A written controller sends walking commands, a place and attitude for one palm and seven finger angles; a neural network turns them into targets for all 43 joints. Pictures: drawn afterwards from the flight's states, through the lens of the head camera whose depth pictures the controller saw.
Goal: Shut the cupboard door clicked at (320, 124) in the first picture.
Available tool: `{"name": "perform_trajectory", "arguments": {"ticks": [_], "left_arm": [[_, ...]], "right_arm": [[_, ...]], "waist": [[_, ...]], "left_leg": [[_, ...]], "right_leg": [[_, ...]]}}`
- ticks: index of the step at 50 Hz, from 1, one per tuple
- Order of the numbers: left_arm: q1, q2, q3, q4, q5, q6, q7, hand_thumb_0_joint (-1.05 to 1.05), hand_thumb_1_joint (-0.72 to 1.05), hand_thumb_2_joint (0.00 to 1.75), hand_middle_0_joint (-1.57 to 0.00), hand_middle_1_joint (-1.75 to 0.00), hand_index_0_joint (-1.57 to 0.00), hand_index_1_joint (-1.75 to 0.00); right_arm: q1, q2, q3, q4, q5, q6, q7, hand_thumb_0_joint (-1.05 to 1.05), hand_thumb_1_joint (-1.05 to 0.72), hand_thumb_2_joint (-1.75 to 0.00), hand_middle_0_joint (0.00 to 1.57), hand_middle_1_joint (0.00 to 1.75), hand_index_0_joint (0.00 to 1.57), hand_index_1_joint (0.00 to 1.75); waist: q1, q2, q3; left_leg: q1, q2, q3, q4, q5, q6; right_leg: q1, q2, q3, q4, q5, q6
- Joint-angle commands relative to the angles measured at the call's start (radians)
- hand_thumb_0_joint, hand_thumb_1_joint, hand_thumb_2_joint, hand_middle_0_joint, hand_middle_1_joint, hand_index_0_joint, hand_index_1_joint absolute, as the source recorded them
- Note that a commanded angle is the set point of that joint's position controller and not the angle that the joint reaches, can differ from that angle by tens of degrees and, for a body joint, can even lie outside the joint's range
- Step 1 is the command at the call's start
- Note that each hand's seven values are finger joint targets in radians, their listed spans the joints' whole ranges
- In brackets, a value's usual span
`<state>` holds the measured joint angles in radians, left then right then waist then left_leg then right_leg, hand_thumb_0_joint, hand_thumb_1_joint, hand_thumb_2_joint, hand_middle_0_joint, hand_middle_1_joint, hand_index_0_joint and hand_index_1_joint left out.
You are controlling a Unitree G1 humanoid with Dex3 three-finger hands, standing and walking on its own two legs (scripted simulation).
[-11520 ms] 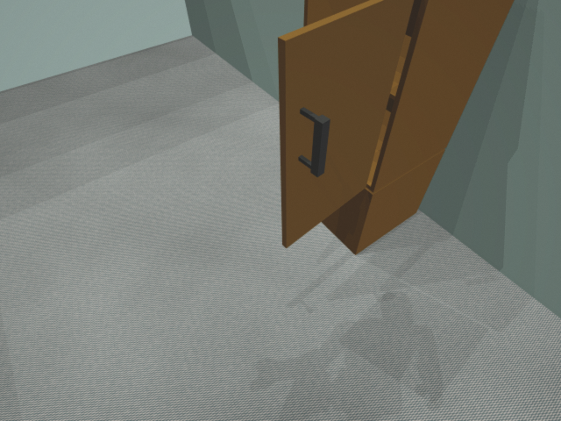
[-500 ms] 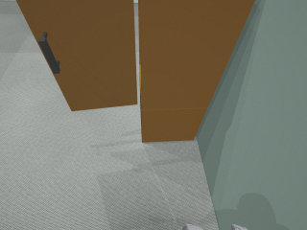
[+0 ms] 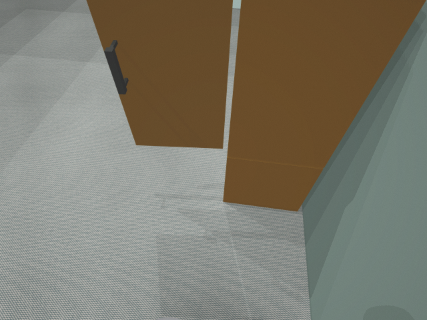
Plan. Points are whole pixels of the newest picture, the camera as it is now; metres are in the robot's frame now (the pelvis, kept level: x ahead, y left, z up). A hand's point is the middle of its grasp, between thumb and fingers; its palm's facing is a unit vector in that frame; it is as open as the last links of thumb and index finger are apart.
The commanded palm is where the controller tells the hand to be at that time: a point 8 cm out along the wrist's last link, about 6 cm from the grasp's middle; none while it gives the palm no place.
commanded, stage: take the last steps up to it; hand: left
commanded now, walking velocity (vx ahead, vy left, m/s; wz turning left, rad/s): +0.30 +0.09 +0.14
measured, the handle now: (118, 68) +0.73 +0.35 +0.03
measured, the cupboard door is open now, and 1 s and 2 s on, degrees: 96 96 96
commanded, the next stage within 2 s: come to a stop and stand still in 0.66 s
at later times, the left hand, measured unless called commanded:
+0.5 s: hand (143, 277) +0.22 +0.18 -0.17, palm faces +0.01 -0.98 -0.21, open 7.4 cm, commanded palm none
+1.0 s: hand (131, 284) +0.20 +0.22 -0.19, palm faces +0.11 -0.98 -0.18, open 7.4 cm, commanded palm none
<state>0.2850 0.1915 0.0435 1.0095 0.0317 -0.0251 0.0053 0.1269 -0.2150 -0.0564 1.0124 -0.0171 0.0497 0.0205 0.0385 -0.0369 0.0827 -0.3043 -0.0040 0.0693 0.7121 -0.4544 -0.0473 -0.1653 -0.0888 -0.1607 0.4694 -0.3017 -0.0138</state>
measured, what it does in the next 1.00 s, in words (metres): walks ahead: left foot, then right foot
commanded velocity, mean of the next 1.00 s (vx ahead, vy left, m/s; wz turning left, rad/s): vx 0.09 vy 0.02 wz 0.03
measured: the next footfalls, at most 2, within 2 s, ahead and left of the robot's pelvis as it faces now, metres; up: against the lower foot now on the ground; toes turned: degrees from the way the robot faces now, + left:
left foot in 0.08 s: +0.04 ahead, +0.12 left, +0.00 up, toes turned +5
right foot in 0.46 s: +0.21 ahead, -0.09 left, +0.00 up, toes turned -5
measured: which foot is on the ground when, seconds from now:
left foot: up 0.00-0.06, down 0.08-0.48, up 0.50-0.84, down 0.86-1.00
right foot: down 0.00-0.06, up 0.08-0.44, down 0.46-0.88, up 0.90-1.00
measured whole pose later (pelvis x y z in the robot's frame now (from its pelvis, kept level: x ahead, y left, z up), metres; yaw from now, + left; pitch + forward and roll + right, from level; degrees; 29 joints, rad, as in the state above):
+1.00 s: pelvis +0.24 +0.04 -0.01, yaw +2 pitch +0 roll +1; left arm 0.29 0.17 0.02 1.12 0.01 0.03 0.03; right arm 0.07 -0.14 -0.01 1.02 -0.01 -0.02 -0.03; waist 0.05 -0.05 0.08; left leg -0.31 0.02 0.13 0.54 -0.22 0.03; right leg -0.21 -0.06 -0.07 0.71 -0.52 0.03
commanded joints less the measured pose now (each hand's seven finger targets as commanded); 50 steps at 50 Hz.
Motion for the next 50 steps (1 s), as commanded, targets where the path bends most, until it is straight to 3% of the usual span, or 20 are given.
{"name": "perform_trajectory", "arguments": {"ticks": [1,2,3,4,6,9,12,18,21,22,23,24,26,30,38,41,43,44,47,50], "left_arm": [[0.019,0.194,0.046,-0.015,-0.01,-0.01,0.001,0.0,0.9,0.9,-0.2,-0.3,-0.2,-0.3],[-0.009,0.165,0.041,-0.028,-0.016,-0.008,-0.006,0.0,0.9,0.9,-0.2,-0.3,-0.2,-0.3],[-0.036,0.106,0.031,-0.061,-0.021,-0.006,-0.017,0.0,0.9,0.9,-0.2,-0.3,-0.2,-0.3],[-0.128,0.089,0.014,-0.114,-0.014,-0.011,-0.018,0.0,0.9,0.9,-0.2,-0.3,-0.2,-0.3],[-0.165,0.096,0.019,-0.099,-0.005,-0.006,-0.017,0.0,0.9,0.9,-0.2,-0.3,-0.2,-0.3],[-0.093,0.086,0.013,-0.047,-0.005,0.001,-0.028,0.0,0.9,0.9,-0.2,-0.3,-0.2,-0.3],[-0.095,0.062,0.004,-0.047,-0.007,0.002,-0.028,0.0,0.9,0.9,-0.2,-0.3,-0.2,-0.3],[-0.185,0.044,0.002,-0.084,-0.009,0.003,-0.029,0.0,0.9,0.9,-0.2,-0.3,-0.2,-0.3],[-0.091,0.063,0.019,-0.061,-0.007,-0.006,-0.03,0.0,0.9,0.9,-0.2,-0.3,-0.2,-0.3],[0.028,0.106,0.034,-0.026,-0.006,-0.017,-0.025,0.0,0.9,0.9,-0.2,-0.3,-0.2,-0.3],[0.163,0.191,0.056,0.016,-0.003,-0.029,-0.016,0.0,0.9,0.9,-0.2,-0.3,-0.2,-0.3],[0.214,0.234,0.063,0.024,-0.016,-0.025,-0.003,0.0,0.9,0.9,-0.2,-0.3,-0.2,-0.3],[0.07,0.156,0.046,-0.014,-0.021,-0.023,0.009,0.0,0.9,0.9,-0.2,-0.3,-0.2,-0.3],[-0.005,0.066,0.025,-0.017,-0.014,-0.053,0.011,0.0,0.9,0.9,-0.2,-0.3,-0.2,-0.3],[0.038,0.114,0.027,0.045,-0.011,-0.053,0.004,0.0,0.9,0.9,-0.2,-0.3,-0.2,-0.3],[0.014,0.095,0.01,0.055,-0.016,-0.034,0.018,0.0,0.9,0.9,-0.2,-0.3,-0.2,-0.3],[0.078,0.041,-0.011,0.056,-0.025,-0.016,0.034,0.0,0.9,0.9,-0.2,-0.3,-0.2,-0.3],[0.096,0.03,-0.02,0.059,-0.019,-0.004,0.042,0.0,0.9,0.9,-0.2,-0.3,-0.2,-0.3],[0.093,0.069,-0.014,0.063,-0.029,0.037,0.037,0.0,0.9,0.9,-0.2,-0.3,-0.2,-0.3],[0.054,0.08,0.006,0.033,-0.026,0.055,0.031,0.0,0.9,0.9,-0.2,-0.3,-0.2,-0.3]], "right_arm": [[0.041,-0.05,0.002,-0.055,0.0,-0.052,-0.002,0.0,-0.9,-0.9,0.2,0.3,0.2,0.3],[0.116,-0.095,-0.007,-0.035,-0.002,-0.062,-0.01,0.0,-0.9,-0.9,0.2,0.3,0.2,0.3],[0.216,-0.193,-0.033,-0.017,-0.016,-0.066,-0.019,0.0,-0.9,-0.9,0.2,0.3,0.2,0.3],[0.31,-0.224,-0.033,-0.006,-0.015,-0.06,-0.031,0.0,-0.9,-0.9,0.2,0.3,0.2,0.3],[0.24,-0.167,-0.017,-0.021,-0.013,-0.072,-0.041,0.0,-0.9,-0.9,0.2,0.3,0.2,0.3],[0.184,-0.112,0.003,-0.032,-0.007,-0.098,-0.044,0.0,-0.9,-0.9,0.2,0.3,0.2,0.3],[0.224,-0.107,0.006,-0.005,-0.004,-0.111,-0.044,0.0,-0.9,-0.9,0.2,0.3,0.2,0.3],[0.283,-0.098,0.001,0.046,-0.011,-0.105,-0.043,0.0,-0.9,-0.9,0.2,0.3,0.2,0.3],[0.276,-0.082,0.005,0.06,-0.008,-0.101,-0.045,0.0,-0.9,-0.9,0.2,0.3,0.2,0.3],[0.27,-0.064,0.009,0.061,0.002,-0.105,-0.043,0.0,-0.9,-0.9,0.2,0.3,0.2,0.3],[0.29,-0.031,0.01,0.041,0.011,-0.108,-0.036,0.0,-0.9,-0.9,0.2,0.3,0.2,0.3],[0.268,-0.045,0.003,0.016,0.01,-0.096,-0.033,0.0,-0.9,-0.9,0.2,0.3,0.2,0.3],[0.171,-0.039,-0.01,0.016,0.001,-0.083,-0.028,0.0,-0.9,-0.9,0.2,0.3,0.2,0.3],[0.237,0.035,0.001,0.055,-0.008,-0.063,-0.012,0.0,-0.9,-0.9,0.2,0.3,0.2,0.3],[0.108,0.029,0.007,-0.004,-0.004,-0.074,0.001,0.0,-0.9,-0.9,0.2,0.3,0.2,0.3],[0.142,0.005,0.016,0.02,-0.002,-0.085,-0.016,0.0,-0.9,-0.9,0.2,0.3,0.2,0.3],[0.193,-0.104,0.003,0.033,0.001,-0.09,-0.038,0.0,-0.9,-0.9,0.2,0.3,0.2,0.3],[0.191,-0.128,-0.003,0.032,0.004,-0.078,-0.045,0.0,-0.9,-0.9,0.2,0.3,0.2,0.3],[0.13,-0.13,0.003,0.029,0.009,-0.063,-0.075,0.0,-0.9,-0.9,0.2,0.3,0.2,0.3],[0.099,-0.157,-0.021,0.0,0.005,-0.043,-0.082,0.0,-0.9,-0.9,0.2,0.3,0.2,0.3]], "waist": [[-0.036,-0.102,-0.046],[-0.075,0.019,-0.061],[-0.123,0.286,-0.08],[-0.156,0.309,-0.061],[-0.113,0.221,-0.005],[-0.048,0.129,0.012],[-0.041,0.114,-0.016],[-0.059,0.139,0.037],[-0.003,0.081,0.007],[0.047,0.011,-0.049],[0.083,-0.188,-0.132],[0.09,-0.237,-0.143],[0.04,-0.123,-0.003],[-0.04,-0.071,-0.043],[-0.011,-0.118,-0.044],[-0.052,-0.068,-0.061],[-0.052,0.104,-0.166],[-0.054,0.132,-0.13],[-0.052,0.282,-0.144],[-0.063,0.181,-0.159]], "left_leg": [[0.142,-0.007,0.045,-0.274,0.139,0.033],[0.307,0.047,-0.033,-0.343,0.138,0.068],[0.433,0.264,-0.339,-0.412,0.077,0.171],[0.414,0.387,-0.484,-0.488,0.119,0.273],[0.281,0.34,-0.444,-0.515,0.083,0.285],[0.218,0.265,-0.281,-0.535,0.256,0.245],[0.241,0.235,-0.186,-0.518,0.428,0.24],[0.188,0.236,-0.158,-0.498,0.407,0.235],[0.094,0.185,-0.115,-0.358,0.371,0.189],[-0.007,0.122,-0.071,-0.182,0.34,0.15],[-0.212,0.005,0.025,0.067,0.131,0.089],[-0.277,-0.012,0.008,0.324,-0.184,0.07],[-0.326,0.081,-0.099,0.456,-0.015,0.065],[-0.184,0.112,-0.048,0.275,0.149,0.021],[-0.121,0.053,0.018,-0.072,0.2,0.013],[0.125,0.041,0.014,-0.278,0.447,0.014],[0.3,0.251,-0.148,-0.226,0.987,0.111],[0.245,0.311,-0.162,-0.25,1.0,0.149],[0.26,0.343,-0.193,-0.309,1.25,0.202],[0.248,0.365,-0.182,-0.291,1.14,0.252]], "right_leg": [[-0.045,-0.219,0.195,-0.113,0.042,-0.076],[-0.199,-0.162,0.136,0.004,-0.044,-0.033],[-0.404,-0.024,0.006,0.26,-0.158,0.028],[-0.501,0.018,0.023,0.482,-0.278,0.03],[-0.534,-0.028,0.133,0.642,-0.196,0.017],[-0.457,-0.039,0.141,0.622,-0.054,0.017],[-0.407,-0.031,0.108,0.491,-0.01,0.026],[-0.278,0.007,0.059,0.252,0.005,0.02],[-0.024,0.048,0.045,0.081,0.084,0.002],[0.187,0.008,0.12,0.02,0.1,-0.021],[0.404,-0.226,0.421,-0.074,0.08,-0.113],[0.355,-0.398,0.627,-0.229,-0.004,-0.209],[0.105,-0.347,0.55,-0.294,-0.172,-0.195],[-0.031,-0.228,0.217,-0.296,0.187,-0.135],[0.064,-0.206,0.165,-0.224,0.368,-0.135],[-0.028,-0.121,0.106,-0.06,0.488,-0.054],[-0.107,-0.027,0.064,0.043,0.155,0.025],[-0.094,0.009,0.066,0.083,-0.072,0.032],[-0.131,0.015,0.105,0.285,-0.256,0.053],[-0.184,0.019,0.146,0.404,-0.28,0.042]]}}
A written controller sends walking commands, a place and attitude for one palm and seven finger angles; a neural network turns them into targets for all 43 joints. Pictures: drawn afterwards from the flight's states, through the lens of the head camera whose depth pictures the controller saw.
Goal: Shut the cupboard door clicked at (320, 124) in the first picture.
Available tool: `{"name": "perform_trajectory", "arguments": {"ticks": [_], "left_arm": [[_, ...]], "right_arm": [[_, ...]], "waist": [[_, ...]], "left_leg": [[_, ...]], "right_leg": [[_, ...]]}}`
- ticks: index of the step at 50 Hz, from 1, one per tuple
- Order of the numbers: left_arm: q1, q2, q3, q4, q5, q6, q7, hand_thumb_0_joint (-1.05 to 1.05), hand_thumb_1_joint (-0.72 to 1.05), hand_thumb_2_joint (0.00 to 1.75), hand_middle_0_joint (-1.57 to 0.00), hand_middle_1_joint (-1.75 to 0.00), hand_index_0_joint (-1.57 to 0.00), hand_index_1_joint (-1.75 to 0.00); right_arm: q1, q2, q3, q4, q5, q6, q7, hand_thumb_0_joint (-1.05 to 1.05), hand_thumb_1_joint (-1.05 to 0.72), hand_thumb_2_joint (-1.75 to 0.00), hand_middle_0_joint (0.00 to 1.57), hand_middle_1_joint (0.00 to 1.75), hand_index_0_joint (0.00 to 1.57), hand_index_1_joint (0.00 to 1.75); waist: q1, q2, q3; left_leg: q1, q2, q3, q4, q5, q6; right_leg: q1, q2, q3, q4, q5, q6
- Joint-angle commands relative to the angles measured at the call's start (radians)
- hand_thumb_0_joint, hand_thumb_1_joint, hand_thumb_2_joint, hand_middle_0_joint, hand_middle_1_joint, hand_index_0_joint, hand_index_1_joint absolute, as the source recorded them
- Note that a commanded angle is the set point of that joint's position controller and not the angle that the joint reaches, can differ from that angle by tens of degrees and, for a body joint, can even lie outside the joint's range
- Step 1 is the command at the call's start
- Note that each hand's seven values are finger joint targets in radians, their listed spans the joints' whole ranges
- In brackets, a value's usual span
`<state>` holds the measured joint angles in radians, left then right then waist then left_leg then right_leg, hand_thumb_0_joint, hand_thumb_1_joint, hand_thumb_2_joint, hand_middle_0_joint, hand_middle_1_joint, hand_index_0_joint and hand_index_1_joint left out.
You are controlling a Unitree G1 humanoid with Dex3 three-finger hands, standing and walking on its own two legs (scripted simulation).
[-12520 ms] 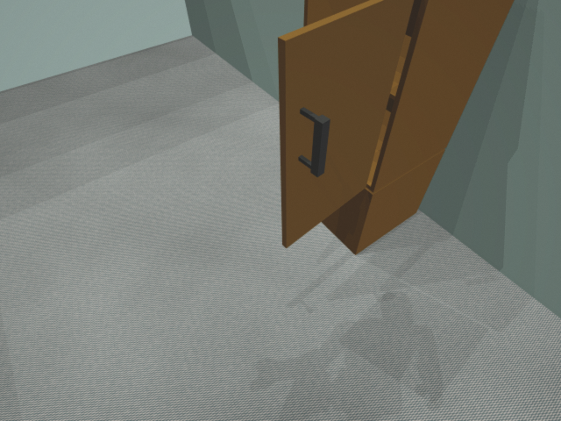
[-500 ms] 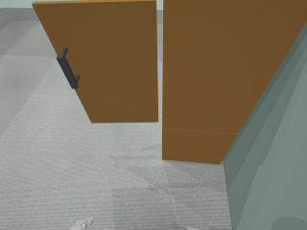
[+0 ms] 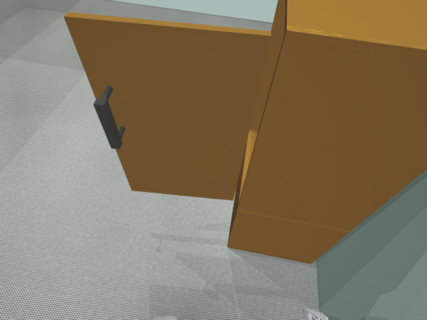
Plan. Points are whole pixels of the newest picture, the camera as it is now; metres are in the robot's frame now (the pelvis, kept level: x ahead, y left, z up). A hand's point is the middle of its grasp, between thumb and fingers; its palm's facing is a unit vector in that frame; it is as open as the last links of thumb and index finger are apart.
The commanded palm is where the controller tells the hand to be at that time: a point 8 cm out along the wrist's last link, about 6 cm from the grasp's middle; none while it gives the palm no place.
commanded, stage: come to a stop and stand still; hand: left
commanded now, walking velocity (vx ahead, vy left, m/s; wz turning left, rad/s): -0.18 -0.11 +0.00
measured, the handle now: (112, 118) +0.50 +0.29 +0.04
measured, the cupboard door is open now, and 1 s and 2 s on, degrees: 96 96 96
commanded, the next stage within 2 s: look again from close up in 0.66 s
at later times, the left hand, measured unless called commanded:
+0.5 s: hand out of the picture +0.08 +0.15 -0.15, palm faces -0.03 -0.97 -0.24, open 7.4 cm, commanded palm none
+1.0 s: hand out of the picture +0.02 +0.15 -0.17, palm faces -0.04 -0.98 -0.20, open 7.4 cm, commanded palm none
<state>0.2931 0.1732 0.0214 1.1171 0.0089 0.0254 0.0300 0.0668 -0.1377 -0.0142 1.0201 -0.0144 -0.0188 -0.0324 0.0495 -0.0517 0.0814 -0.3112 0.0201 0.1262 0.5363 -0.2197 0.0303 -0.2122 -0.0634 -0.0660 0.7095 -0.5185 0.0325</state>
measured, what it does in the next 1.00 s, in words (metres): steps on the spot: right foot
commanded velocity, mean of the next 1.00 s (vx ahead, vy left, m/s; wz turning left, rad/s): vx -0.01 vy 0.00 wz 0.00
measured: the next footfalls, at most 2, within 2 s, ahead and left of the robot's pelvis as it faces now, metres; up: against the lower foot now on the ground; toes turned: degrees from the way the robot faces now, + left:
right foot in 0.20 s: +0.01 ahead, -0.13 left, +0.00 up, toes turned -4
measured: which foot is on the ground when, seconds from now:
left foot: down 0.00-1.00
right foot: up 0.00-0.18, down 0.20-1.00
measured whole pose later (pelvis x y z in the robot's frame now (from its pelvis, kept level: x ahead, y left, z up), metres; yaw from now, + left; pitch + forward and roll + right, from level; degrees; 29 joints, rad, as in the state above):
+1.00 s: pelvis +0.02 -0.03 +0.01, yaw -2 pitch +0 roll +0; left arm 0.30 0.18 -0.02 1.10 0.02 -0.02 0.03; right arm 0.26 -0.18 0.01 1.12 -0.01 -0.02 -0.02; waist 0.00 -0.01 0.03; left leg -0.19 0.00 0.08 0.45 -0.26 0.03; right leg -0.14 0.01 -0.03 0.43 -0.29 -0.02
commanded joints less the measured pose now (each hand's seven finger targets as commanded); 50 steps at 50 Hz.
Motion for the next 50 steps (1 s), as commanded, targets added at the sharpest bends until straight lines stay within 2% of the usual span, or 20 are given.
{"name": "perform_trajectory", "arguments": {"ticks": [1,3,6,8,9,10,11,13,14,16,18,19,20,21,22,23,24,29,38,50], "left_arm": [[0.042,0.092,0.032,-0.087,-0.002,0.01,0.004,0.0,0.9,0.9,-0.2,-0.3,-0.2,-0.3],[0.04,0.075,0.038,-0.107,0.002,0.017,0.001,0.0,0.9,0.9,-0.2,-0.3,-0.2,-0.3],[0.066,0.063,0.039,-0.122,0.007,0.014,-0.004,0.0,0.9,0.9,-0.2,-0.3,-0.2,-0.3],[0.125,0.074,0.041,-0.111,0.013,0.005,-0.004,0.0,0.9,0.9,-0.2,-0.3,-0.2,-0.3],[0.1,0.121,0.043,-0.121,0.022,-0.01,0.001,0.0,0.9,0.9,-0.2,-0.3,-0.2,-0.3],[0.09,0.141,0.021,-0.174,0.036,-0.012,0.033,0.0,0.9,0.9,-0.2,-0.3,-0.2,-0.3],[0.009,0.216,0.025,-0.23,0.031,-0.03,0.028,0.0,0.9,0.9,-0.2,-0.3,-0.2,-0.3],[-0.024,0.191,0.038,-0.258,0.024,-0.055,0.033,0.0,0.9,0.9,-0.2,-0.3,-0.2,-0.3],[-0.026,0.182,0.04,-0.263,0.026,-0.064,0.037,0.0,0.9,0.9,-0.2,-0.3,-0.2,-0.3],[-0.023,0.182,0.032,-0.263,0.025,-0.064,0.035,0.0,0.9,0.9,-0.2,-0.3,-0.2,-0.3],[-0.042,0.165,0.017,-0.256,0.01,-0.056,0.029,0.0,0.9,0.9,-0.2,-0.3,-0.2,-0.3],[-0.041,0.144,0.013,-0.263,0.007,-0.053,0.025,0.0,0.9,0.9,-0.2,-0.3,-0.2,-0.3],[-0.027,0.131,0.011,-0.258,0.003,-0.048,0.023,0.0,0.9,0.9,-0.2,-0.3,-0.2,-0.3],[-0.031,0.138,0.008,-0.246,0.006,-0.04,0.022,0.0,0.9,0.9,-0.2,-0.3,-0.2,-0.3],[-0.017,0.138,0.006,-0.235,0.005,-0.037,0.019,0.0,0.9,0.9,-0.2,-0.3,-0.2,-0.3],[-0.005,0.139,0.003,-0.224,0.006,-0.037,0.016,0.0,0.9,0.9,-0.2,-0.3,-0.2,-0.3],[0.0,0.14,0.002,-0.216,0.007,-0.044,0.014,0.0,0.9,0.9,-0.2,-0.3,-0.2,-0.3],[-0.013,0.147,-0.006,-0.198,0.003,-0.054,0.011,0.0,0.9,0.9,-0.2,-0.3,-0.2,-0.3],[0.013,0.135,-0.014,-0.134,0.001,-0.061,0.01,0.0,0.9,0.9,-0.2,-0.3,-0.2,-0.3],[0.044,0.131,-0.02,-0.057,0.004,-0.062,0.013,0.0,0.9,0.9,-0.2,-0.3,-0.2,-0.3]], "right_arm": [[0.141,-0.242,-0.067,-0.018,0.0,0.03,-0.028,0.0,-0.9,-0.9,0.2,0.3,0.2,0.3],[0.114,-0.24,-0.072,-0.033,-0.005,0.036,-0.026,0.0,-0.9,-0.9,0.2,0.3,0.2,0.3],[0.07,-0.23,-0.073,-0.049,-0.009,0.039,-0.015,0.0,-0.9,-0.9,0.2,0.3,0.2,0.3],[0.051,-0.207,-0.071,-0.054,0.0,0.046,-0.005,0.0,-0.9,-0.9,0.2,0.3,0.2,0.3],[0.071,-0.146,-0.062,-0.057,0.007,0.051,0.002,0.0,-0.9,-0.9,0.2,0.3,0.2,0.3],[0.054,-0.188,-0.069,-0.122,0.014,0.023,0.009,0.0,-0.9,-0.9,0.2,0.3,0.2,0.3],[0.087,-0.112,-0.06,-0.151,0.005,0.044,0.035,0.0,-0.9,-0.9,0.2,0.3,0.2,0.3],[0.093,-0.122,-0.059,-0.164,0.003,0.046,0.042,0.0,-0.9,-0.9,0.2,0.3,0.2,0.3],[0.096,-0.106,-0.049,-0.169,0.0,0.041,0.04,0.0,-0.9,-0.9,0.2,0.3,0.2,0.3],[0.142,-0.083,-0.032,-0.164,0.006,0.033,0.036,0.0,-0.9,-0.9,0.2,0.3,0.2,0.3],[0.215,-0.105,-0.025,-0.124,0.006,0.024,0.032,0.0,-0.9,-0.9,0.2,0.3,0.2,0.3],[0.221,-0.13,-0.028,-0.118,0.001,0.012,0.031,0.0,-0.9,-0.9,0.2,0.3,0.2,0.3],[0.201,-0.156,-0.02,-0.12,-0.005,0.01,0.027,0.0,-0.9,-0.9,0.2,0.3,0.2,0.3],[0.187,-0.156,-0.015,-0.111,-0.006,0.007,0.027,0.0,-0.9,-0.9,0.2,0.3,0.2,0.3],[0.173,-0.161,-0.01,-0.109,-0.006,0.007,0.025,0.0,-0.9,-0.9,0.2,0.3,0.2,0.3],[0.17,-0.164,-0.008,-0.108,-0.005,0.008,0.024,0.0,-0.9,-0.9,0.2,0.3,0.2,0.3],[0.181,-0.153,-0.005,-0.099,-0.004,0.004,0.022,0.0,-0.9,-0.9,0.2,0.3,0.2,0.3],[0.239,-0.137,0.006,-0.051,-0.004,0.001,0.021,0.0,-0.9,-0.9,0.2,0.3,0.2,0.3],[0.253,-0.137,0.013,0.02,0.002,-0.01,0.014,0.0,-0.9,-0.9,0.2,0.3,0.2,0.3],[0.215,-0.154,0.012,0.07,0.008,-0.016,0.003,0.0,-0.9,-0.9,0.2,0.3,0.2,0.3]], "waist": [[-0.068,0.174,-0.171],[-0.062,0.161,-0.179],[-0.037,0.187,-0.166],[-0.002,0.1,-0.135],[-0.014,-0.072,-0.076],[-0.018,-0.139,-0.121],[-0.047,-0.131,-0.15],[-0.067,-0.099,-0.117],[-0.065,0.005,-0.127],[-0.074,-0.073,-0.119],[-0.093,-0.066,-0.085],[-0.08,0.044,-0.045],[-0.057,0.112,-0.014],[-0.052,0.188,0.016],[-0.038,0.185,0.031],[-0.033,0.129,0.036],[-0.031,0.068,0.024],[-0.054,0.006,-0.03],[-0.054,0.054,-0.043],[-0.051,0.051,-0.056]], "left_leg": [[0.247,0.343,-0.242,-0.12,0.823,0.181],[0.197,0.339,-0.235,-0.139,0.647,0.179],[0.087,0.296,-0.205,-0.158,0.385,0.135],[-0.027,0.219,-0.169,-0.095,0.104,0.067],[-0.078,0.11,-0.122,-0.02,-0.08,0.006],[0.028,0.05,-0.023,0.156,-0.111,-0.058],[-0.04,-0.007,-0.037,0.277,-0.203,-0.054],[-0.138,0.014,-0.098,0.395,-0.195,-0.026],[-0.115,0.02,-0.09,0.33,-0.209,-0.027],[-0.028,0.005,-0.067,0.146,-0.162,-0.026],[0.122,0.014,-0.081,-0.05,-0.023,-0.018],[0.127,0.069,-0.139,-0.088,0.095,0.004],[0.074,0.115,-0.186,-0.112,0.109,0.028],[0.0,0.119,-0.233,-0.167,0.036,0.041],[-0.043,0.12,-0.246,-0.201,-0.045,0.043],[-0.06,0.109,-0.236,-0.211,-0.107,0.036],[-0.053,0.095,-0.215,-0.2,-0.071,0.029],[0.061,0.067,-0.149,-0.164,-0.031,0.004],[0.097,0.079,-0.146,-0.167,0.048,0.002],[0.158,0.092,-0.144,-0.156,0.177,0.011]], "right_leg": [[-0.146,0.002,0.052,0.183,-0.053,-0.006],[-0.143,0.012,0.051,0.211,-0.038,-0.01],[-0.037,0.02,0.017,0.041,0.061,-0.021],[0.079,0.013,0.028,-0.21,0.263,-0.026],[0.047,-0.075,0.175,-0.375,0.278,-0.062],[-0.046,-0.162,0.309,-0.374,0.703,-0.071],[-0.06,-0.198,0.306,-0.383,0.421,-0.137],[-0.022,-0.192,0.31,-0.342,0.563,-0.211],[0.028,-0.194,0.268,-0.295,0.713,-0.228],[0.024,-0.148,0.194,-0.245,0.777,-0.201],[-0.077,-0.094,0.161,-0.24,0.533,-0.133],[-0.112,-0.047,0.129,-0.228,0.418,-0.095],[-0.105,-0.011,0.124,-0.254,0.32,-0.074],[-0.063,0.007,0.098,-0.247,0.229,-0.067],[-0.032,0.016,0.094,-0.258,0.201,-0.065],[-0.015,0.014,0.105,-0.281,0.197,-0.069],[0.012,-0.004,0.118,-0.308,0.238,-0.076],[-0.021,-0.042,0.163,-0.382,0.201,-0.085],[0.004,-0.04,0.157,-0.364,0.324,-0.082],[0.044,-0.047,0.134,-0.34,0.498,-0.072]]}}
